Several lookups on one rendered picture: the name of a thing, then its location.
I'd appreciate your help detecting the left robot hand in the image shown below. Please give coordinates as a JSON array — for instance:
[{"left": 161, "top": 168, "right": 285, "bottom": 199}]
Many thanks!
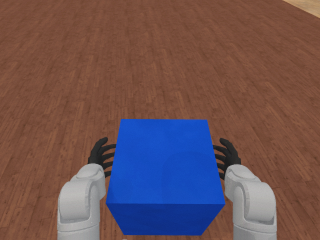
[{"left": 87, "top": 137, "right": 117, "bottom": 178}]

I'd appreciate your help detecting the left robot forearm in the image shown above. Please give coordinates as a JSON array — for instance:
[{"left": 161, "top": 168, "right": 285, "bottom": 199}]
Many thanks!
[{"left": 57, "top": 163, "right": 106, "bottom": 240}]

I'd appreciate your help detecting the right robot hand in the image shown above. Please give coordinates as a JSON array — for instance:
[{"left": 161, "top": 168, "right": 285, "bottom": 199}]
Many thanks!
[{"left": 213, "top": 138, "right": 241, "bottom": 180}]

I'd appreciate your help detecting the carton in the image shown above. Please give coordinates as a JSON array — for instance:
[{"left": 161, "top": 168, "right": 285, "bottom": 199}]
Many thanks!
[{"left": 106, "top": 119, "right": 226, "bottom": 236}]

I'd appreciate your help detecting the right robot forearm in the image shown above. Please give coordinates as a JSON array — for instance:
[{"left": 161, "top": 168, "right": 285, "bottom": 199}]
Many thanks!
[{"left": 224, "top": 164, "right": 277, "bottom": 240}]

